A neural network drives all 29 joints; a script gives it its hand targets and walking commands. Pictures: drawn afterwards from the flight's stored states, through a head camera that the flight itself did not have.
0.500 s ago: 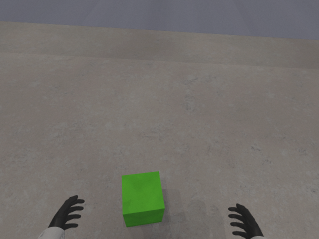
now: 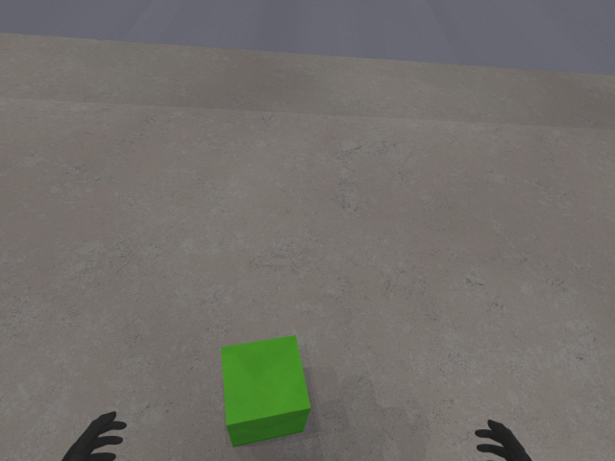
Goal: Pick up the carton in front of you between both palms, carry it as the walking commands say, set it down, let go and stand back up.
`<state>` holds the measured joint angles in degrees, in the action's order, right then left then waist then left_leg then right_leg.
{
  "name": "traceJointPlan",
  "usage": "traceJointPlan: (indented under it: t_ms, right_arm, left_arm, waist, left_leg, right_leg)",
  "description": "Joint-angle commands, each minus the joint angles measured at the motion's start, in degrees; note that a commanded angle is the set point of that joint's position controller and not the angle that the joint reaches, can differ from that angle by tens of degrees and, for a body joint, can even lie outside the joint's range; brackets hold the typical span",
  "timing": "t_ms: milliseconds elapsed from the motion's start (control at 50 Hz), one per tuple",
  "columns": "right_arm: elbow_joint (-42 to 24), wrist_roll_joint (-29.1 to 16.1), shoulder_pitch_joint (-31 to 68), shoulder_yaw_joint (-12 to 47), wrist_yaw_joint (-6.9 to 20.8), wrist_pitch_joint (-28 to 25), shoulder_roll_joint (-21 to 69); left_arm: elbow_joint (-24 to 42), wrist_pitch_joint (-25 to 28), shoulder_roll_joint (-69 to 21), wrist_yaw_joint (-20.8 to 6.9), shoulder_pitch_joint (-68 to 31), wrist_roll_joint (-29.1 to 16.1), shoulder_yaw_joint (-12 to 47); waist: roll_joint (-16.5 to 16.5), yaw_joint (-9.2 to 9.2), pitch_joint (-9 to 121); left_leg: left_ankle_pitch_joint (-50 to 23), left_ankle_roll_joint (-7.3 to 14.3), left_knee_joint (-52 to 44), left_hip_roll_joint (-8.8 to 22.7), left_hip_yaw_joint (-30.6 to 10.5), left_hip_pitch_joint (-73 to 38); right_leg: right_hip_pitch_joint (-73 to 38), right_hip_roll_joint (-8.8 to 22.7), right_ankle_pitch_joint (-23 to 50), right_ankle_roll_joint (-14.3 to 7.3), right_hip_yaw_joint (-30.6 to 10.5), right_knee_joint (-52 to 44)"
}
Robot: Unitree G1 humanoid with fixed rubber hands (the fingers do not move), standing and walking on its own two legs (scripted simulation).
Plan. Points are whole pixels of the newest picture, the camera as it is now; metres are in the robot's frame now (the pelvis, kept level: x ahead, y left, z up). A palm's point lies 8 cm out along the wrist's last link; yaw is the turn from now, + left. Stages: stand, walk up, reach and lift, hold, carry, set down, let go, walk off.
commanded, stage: stand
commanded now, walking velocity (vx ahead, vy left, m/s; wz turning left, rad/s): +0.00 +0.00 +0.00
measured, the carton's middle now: (264, 391) +0.41 +0.07 -0.65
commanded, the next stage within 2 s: none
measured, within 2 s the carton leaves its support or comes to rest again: neither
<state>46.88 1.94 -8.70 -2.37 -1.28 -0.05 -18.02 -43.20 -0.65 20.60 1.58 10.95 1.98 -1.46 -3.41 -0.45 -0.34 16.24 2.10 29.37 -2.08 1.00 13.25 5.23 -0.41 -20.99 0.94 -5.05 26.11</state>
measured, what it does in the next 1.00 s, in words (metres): stands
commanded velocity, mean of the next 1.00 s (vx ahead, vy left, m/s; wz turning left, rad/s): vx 0.00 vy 0.00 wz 0.00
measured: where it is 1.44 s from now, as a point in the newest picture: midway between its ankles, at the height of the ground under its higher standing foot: outside the picture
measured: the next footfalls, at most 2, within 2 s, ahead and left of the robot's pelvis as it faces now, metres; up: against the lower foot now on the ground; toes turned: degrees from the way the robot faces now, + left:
none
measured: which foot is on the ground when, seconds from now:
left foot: down 0.00-1.00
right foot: down 0.00-1.00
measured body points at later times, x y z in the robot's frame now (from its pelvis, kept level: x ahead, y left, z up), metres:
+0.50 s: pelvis -0.02 +0.00 +0.01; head -0.02 +0.02 +0.46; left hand +0.09 +0.30 -0.12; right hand +0.09 -0.31 -0.09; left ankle -0.01 +0.09 -0.74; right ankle -0.08 -0.14 -0.74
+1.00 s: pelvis -0.03 +0.00 +0.01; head -0.03 +0.02 +0.46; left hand +0.06 +0.31 -0.12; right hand +0.08 -0.32 -0.09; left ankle -0.01 +0.09 -0.74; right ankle -0.08 -0.14 -0.74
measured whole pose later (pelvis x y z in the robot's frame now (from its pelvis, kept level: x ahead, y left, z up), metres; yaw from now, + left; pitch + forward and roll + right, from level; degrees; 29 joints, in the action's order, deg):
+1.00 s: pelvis -0.03 +0.00 +0.01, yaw +0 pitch -2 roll +0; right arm 59.0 1.0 -5.9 -1.4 -0.6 -0.8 -21.1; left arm -55.7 0.4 22.3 1.0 9.9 1.3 -0.8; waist -1.9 -0.2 -1.7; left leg 10.2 2.1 22.3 -1.7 1.0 9.9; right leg 2.2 -0.5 -15.0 1.0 -5.2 19.5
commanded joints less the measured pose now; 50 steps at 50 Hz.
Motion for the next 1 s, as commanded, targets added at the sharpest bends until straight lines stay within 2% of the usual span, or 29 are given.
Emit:
traceJointPlan:
  t_ms: [0,500,980]
  right_arm:
    - [-2.0,-0.1,1.38,-2.24,-0.31,-0.75,-10.29]
    - [5.87,-0.53,3.92,-1.54,0.25,-1.12,-12.18]
    - [9.67,-1.0,5.25,-0.8,0.4,-1.3,-13.42]
  left_arm:
    - [2.17,0.75,7.66,0.3,-0.12,-0.07,-1.74]
    - [-5.76,1.45,9.58,-0.1,-1.35,-0.39,-1.18]
    - [-10.23,1.59,10.58,-0.38,-2.24,-0.73,-1.01]
  waist:
    - [3.17,0.3,4.2]
    - [3.27,0.23,0.24]
    - [3.29,0.2,0.16]
  left_leg:
    - [-26.12,-0.41,-2.91,7.39,-7.34,-8.15]
    - [-13.37,-0.37,-8.74,7.94,-7.97,-7.78]
    - [-13.34,-0.18,-10.47,8.55,-8.35,-8.62]
  right_leg:
    - [3.73,4.27,20.99,-0.6,-2.24,-2.28]
    - [4.12,5.28,12.78,-1.6,-3.91,-8.32]
    - [3.26,5.78,13.11,-1.82,-4.12,-10.09]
